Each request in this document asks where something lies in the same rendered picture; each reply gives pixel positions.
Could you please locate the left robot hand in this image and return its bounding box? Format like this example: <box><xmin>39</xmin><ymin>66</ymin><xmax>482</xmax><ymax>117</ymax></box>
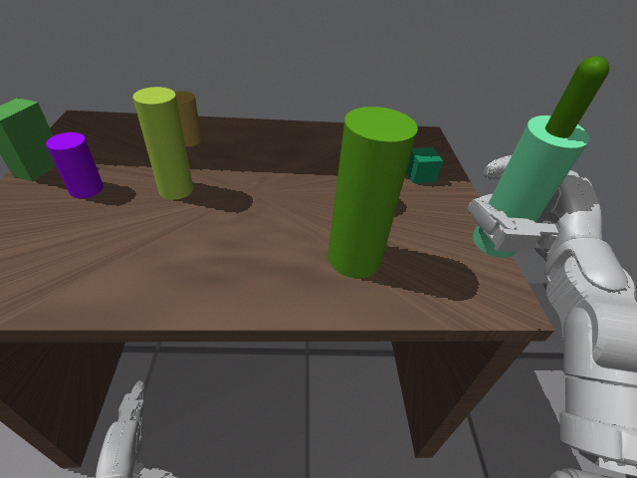
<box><xmin>96</xmin><ymin>380</ymin><xmax>178</xmax><ymax>478</ymax></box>

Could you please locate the right robot arm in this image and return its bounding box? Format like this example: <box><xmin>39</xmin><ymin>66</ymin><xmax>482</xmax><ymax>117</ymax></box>
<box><xmin>543</xmin><ymin>238</ymin><xmax>637</xmax><ymax>478</ymax></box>

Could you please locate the desk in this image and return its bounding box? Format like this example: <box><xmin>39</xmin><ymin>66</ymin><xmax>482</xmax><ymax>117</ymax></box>
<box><xmin>0</xmin><ymin>111</ymin><xmax>554</xmax><ymax>468</ymax></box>

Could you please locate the right robot hand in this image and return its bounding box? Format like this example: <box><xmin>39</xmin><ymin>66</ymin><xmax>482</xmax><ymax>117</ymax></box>
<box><xmin>467</xmin><ymin>155</ymin><xmax>602</xmax><ymax>262</ymax></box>

